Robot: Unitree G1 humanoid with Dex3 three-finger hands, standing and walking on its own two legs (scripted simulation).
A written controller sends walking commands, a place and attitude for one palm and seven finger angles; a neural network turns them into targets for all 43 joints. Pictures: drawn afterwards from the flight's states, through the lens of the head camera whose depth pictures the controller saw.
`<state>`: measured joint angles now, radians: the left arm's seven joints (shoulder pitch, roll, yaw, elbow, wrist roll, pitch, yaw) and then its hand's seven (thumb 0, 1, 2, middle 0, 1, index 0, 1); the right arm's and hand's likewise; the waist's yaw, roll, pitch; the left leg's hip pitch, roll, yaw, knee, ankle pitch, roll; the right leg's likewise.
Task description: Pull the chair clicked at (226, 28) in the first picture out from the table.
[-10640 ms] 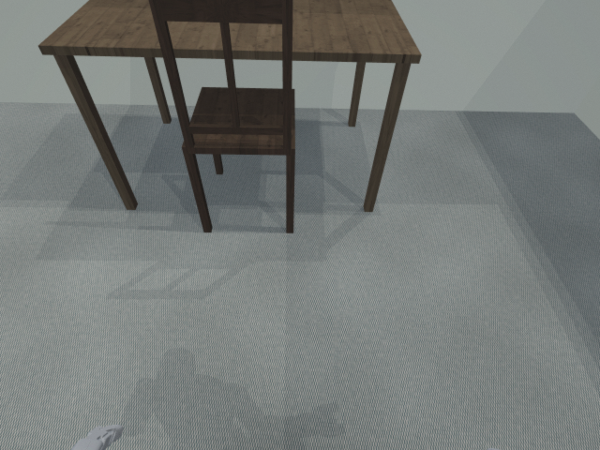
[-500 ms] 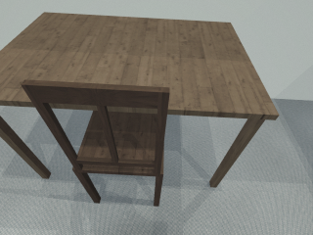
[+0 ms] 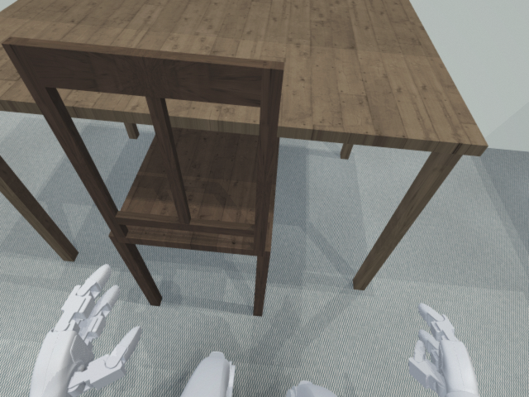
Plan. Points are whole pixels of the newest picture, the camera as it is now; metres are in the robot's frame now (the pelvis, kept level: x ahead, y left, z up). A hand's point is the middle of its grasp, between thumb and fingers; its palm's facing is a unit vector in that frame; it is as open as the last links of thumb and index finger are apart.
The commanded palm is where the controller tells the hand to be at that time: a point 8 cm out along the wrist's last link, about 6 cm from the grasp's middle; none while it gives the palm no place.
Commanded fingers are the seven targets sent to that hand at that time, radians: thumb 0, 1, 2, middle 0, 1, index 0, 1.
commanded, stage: raise the hand toward the chair's back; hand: left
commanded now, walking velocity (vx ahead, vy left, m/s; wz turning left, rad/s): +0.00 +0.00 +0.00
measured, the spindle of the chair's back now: (173, 170) +0.48 +0.21 +0.03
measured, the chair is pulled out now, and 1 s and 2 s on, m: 0.00 0.00 0.00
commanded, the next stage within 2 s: aim the fingers beside a spindle in 1.58 s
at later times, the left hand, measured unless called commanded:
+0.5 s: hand (115, 286) +0.25 +0.23 +0.05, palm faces -0.01 -1.00 -0.05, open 14.4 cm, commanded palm +0.22 +0.29 +0.05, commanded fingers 0.00 -0.31 0.38 -0.08 -0.11 -0.08 -0.11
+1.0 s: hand (92, 277) +0.25 +0.26 +0.07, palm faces +0.01 -1.00 -0.05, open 16.9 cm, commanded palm +0.24 +0.31 +0.06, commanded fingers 0.00 -0.50 0.30 -0.06 -0.08 -0.06 -0.08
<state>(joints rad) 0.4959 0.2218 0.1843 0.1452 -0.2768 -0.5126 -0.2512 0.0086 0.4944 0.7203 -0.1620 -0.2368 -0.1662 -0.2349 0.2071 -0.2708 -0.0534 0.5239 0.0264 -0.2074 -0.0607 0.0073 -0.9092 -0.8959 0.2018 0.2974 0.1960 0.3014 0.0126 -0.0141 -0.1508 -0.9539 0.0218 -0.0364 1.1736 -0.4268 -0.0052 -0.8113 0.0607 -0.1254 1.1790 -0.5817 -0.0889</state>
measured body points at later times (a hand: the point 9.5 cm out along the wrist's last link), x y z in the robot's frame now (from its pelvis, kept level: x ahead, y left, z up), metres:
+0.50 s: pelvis +0.03 +0.05 +0.00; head +0.11 +0.06 +0.45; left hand +0.24 +0.29 +0.05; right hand +0.20 -0.20 -0.08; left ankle +0.08 +0.13 -0.64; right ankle +0.01 -0.06 -0.64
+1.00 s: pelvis +0.02 +0.06 +0.02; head +0.07 +0.08 +0.46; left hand +0.25 +0.31 +0.07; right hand +0.19 -0.17 -0.05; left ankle +0.08 +0.13 -0.64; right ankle +0.01 -0.06 -0.64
